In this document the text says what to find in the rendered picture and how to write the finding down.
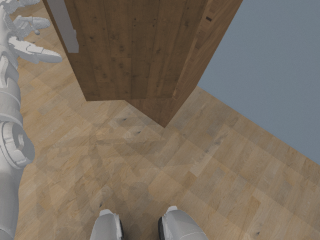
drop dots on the robot right thigh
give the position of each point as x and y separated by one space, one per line
178 225

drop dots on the left robot upper arm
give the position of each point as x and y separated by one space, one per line
16 152

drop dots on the robot right shin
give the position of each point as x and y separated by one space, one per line
171 208

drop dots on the left robot forearm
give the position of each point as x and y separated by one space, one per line
10 94

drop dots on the handle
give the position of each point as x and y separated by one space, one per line
62 19

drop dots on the cupboard door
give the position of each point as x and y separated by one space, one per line
130 49

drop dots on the robot left hand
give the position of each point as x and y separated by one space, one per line
21 28

